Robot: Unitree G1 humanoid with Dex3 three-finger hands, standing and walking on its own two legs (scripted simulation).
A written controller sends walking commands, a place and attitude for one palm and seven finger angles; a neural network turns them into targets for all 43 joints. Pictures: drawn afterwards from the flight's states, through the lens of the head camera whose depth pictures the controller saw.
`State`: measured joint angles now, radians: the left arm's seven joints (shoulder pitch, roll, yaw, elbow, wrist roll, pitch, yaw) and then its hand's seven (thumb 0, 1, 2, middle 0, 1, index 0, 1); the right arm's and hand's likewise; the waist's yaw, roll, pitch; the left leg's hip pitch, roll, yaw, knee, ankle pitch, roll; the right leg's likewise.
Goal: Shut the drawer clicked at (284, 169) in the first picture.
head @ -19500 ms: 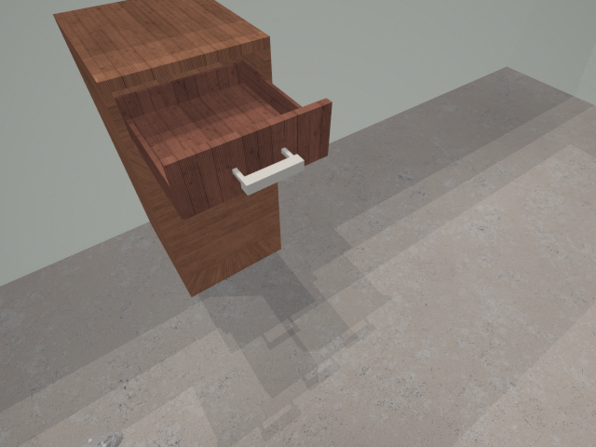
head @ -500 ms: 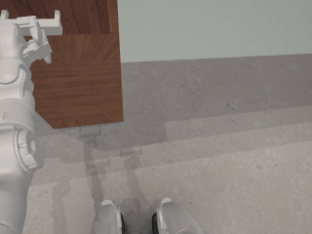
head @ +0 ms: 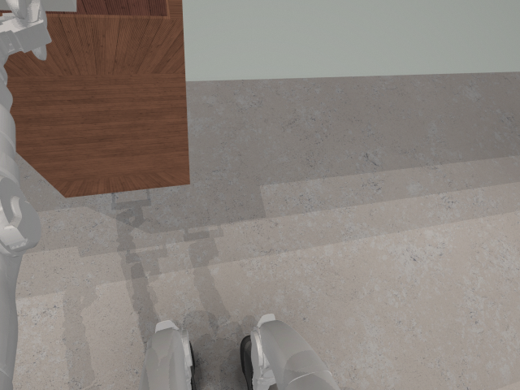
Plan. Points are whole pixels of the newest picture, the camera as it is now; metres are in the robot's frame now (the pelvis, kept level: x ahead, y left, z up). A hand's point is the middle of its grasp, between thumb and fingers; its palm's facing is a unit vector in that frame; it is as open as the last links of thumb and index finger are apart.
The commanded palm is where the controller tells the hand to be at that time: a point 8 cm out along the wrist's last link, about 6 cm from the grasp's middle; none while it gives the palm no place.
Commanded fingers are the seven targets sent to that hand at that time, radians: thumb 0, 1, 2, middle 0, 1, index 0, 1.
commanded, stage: pull the fist back off the drawer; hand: left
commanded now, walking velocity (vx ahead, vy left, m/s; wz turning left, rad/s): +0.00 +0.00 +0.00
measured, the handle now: out of the picture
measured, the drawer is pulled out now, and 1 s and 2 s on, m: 0.00 0.00 0.00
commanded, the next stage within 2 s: draw the hand back to the body in 0.68 s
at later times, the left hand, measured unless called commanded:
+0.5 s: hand (43, 26) +0.58 +0.19 +0.10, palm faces +0.07 -1.00 -0.01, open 3.4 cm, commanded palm +0.55 +0.22 +0.10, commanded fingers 0.00 0.90 0.90 -1.40 -1.60 -1.40 -1.60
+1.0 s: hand (25, 57) +0.52 +0.20 +0.12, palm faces +0.03 -1.00 -0.03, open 3.3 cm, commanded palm +0.47 +0.25 +0.14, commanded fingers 0.00 0.90 0.90 -1.40 -1.60 -1.40 -1.60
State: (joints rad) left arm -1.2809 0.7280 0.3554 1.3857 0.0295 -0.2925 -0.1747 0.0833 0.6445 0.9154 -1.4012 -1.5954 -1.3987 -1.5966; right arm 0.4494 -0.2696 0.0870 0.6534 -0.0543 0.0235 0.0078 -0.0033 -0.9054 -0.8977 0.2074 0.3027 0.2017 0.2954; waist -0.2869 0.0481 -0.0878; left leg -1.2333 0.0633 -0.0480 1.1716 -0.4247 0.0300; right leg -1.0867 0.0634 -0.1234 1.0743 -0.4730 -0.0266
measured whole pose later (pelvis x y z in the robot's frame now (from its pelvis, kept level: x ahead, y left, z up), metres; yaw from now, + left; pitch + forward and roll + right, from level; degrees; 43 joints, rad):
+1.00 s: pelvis +0.06 +0.00 +0.05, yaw -1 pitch +20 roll -3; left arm -0.59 0.41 0.36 0.78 -0.15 -0.27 -0.21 0.02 0.90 0.90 -1.40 -1.60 -1.40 -1.60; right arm 0.40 -0.26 0.01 0.56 0.02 0.11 0.04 0.00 -0.91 -0.90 0.20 0.30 0.20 0.29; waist -0.13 0.05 -0.14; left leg -0.84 0.06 0.03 0.94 -0.45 0.03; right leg -0.73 0.06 -0.03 0.86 -0.46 -0.01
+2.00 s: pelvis +0.05 -0.01 +0.10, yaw +2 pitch -4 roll +0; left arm 0.53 0.34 0.27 -0.44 -0.09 -0.09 0.09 0.02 0.89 0.90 -1.41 -1.59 -1.40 -1.60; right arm 0.20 -0.24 0.03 0.60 0.01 -0.05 -0.06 0.01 -0.90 -0.90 0.21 0.30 0.20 0.30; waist 0.05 0.08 0.01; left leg -0.13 0.01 0.02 0.42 -0.22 0.01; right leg -0.02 0.03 -0.04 0.36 -0.26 -0.03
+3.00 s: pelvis -0.03 +0.02 +0.09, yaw +4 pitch +0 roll -3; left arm 0.64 0.39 0.36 -0.54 -0.05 -0.21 0.13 0.01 0.89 0.90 -1.41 -1.59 -1.40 -1.60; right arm 0.19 -0.22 0.00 0.51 0.01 0.01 -0.07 0.01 -0.90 -0.90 0.21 0.30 0.20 0.30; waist -0.01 0.04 0.02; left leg -0.39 -0.01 0.01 0.51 -0.13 0.06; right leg -0.28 0.02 -0.04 0.46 -0.20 0.02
